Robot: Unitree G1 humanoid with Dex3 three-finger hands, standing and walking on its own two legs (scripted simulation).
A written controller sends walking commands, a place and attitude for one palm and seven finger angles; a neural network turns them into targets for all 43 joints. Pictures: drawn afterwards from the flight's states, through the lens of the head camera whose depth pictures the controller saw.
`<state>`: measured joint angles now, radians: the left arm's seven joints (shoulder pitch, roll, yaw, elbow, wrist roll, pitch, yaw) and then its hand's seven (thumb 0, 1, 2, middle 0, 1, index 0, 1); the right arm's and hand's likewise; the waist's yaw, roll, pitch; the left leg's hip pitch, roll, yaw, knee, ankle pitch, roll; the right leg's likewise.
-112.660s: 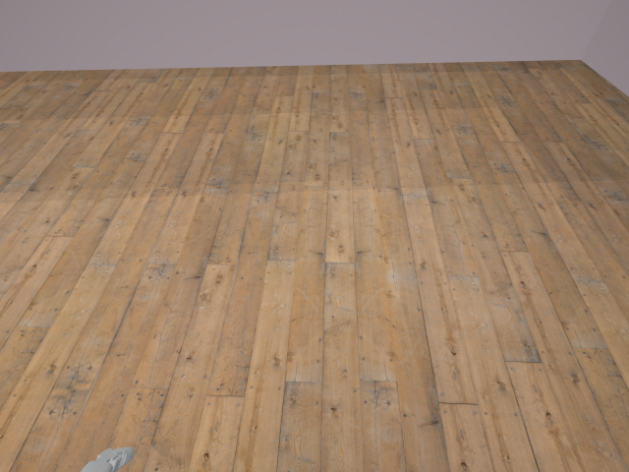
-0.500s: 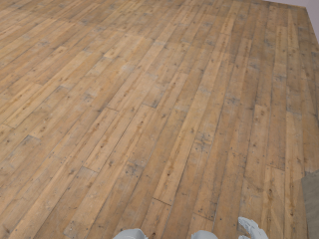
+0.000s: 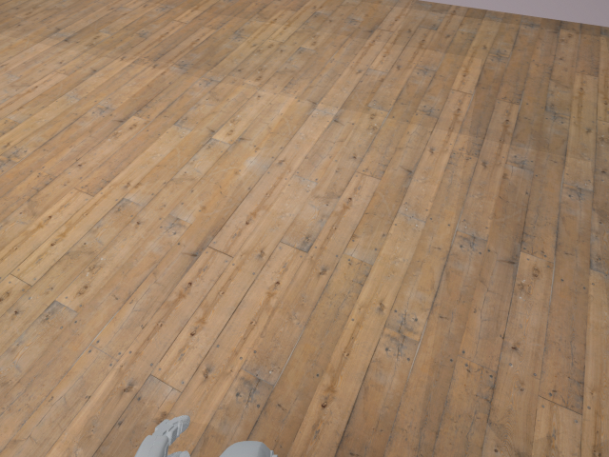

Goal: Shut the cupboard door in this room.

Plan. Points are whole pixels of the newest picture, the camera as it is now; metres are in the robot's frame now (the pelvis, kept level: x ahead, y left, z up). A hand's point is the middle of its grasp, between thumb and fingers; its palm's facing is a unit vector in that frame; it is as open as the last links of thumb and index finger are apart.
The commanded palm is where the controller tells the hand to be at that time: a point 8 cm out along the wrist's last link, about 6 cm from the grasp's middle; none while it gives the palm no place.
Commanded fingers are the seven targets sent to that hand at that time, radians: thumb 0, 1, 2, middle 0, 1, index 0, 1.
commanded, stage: turn to face it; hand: left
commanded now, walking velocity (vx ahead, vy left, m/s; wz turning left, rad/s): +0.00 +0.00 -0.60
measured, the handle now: out of the picture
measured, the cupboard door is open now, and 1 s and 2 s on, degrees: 22 22 22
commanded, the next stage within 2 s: none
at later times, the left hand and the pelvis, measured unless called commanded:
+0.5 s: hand (184, 417) +0.19 +0.20 -0.16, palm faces -0.21 -0.95 -0.21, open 7.3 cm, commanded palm none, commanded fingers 0.00 0.90 0.90 -0.20 -0.30 -0.20 -0.30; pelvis +0.08 +0.02 +0.00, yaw -16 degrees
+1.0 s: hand (221, 358) +0.29 +0.16 -0.18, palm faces -0.50 -0.85 -0.18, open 7.4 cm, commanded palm none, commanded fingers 0.00 0.90 0.90 -0.20 -0.30 -0.20 -0.30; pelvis +0.11 +0.03 -0.01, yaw -32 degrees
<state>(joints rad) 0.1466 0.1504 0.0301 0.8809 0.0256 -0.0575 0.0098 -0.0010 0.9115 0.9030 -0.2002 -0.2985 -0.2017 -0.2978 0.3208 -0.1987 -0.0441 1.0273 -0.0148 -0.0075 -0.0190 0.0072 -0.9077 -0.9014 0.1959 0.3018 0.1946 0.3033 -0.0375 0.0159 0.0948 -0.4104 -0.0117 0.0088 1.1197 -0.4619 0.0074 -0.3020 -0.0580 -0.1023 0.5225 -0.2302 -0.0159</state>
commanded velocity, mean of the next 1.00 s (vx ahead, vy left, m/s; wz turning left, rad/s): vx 0.00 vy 0.00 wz -0.60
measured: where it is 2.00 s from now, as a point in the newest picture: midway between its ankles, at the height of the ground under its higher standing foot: outside the picture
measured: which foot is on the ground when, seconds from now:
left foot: up 0.00-0.16, down 0.18-0.58, up 0.60-0.92, down 0.94-1.00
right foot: down 0.00-0.20, up 0.22-0.56, down 0.58-0.94, up 0.96-1.00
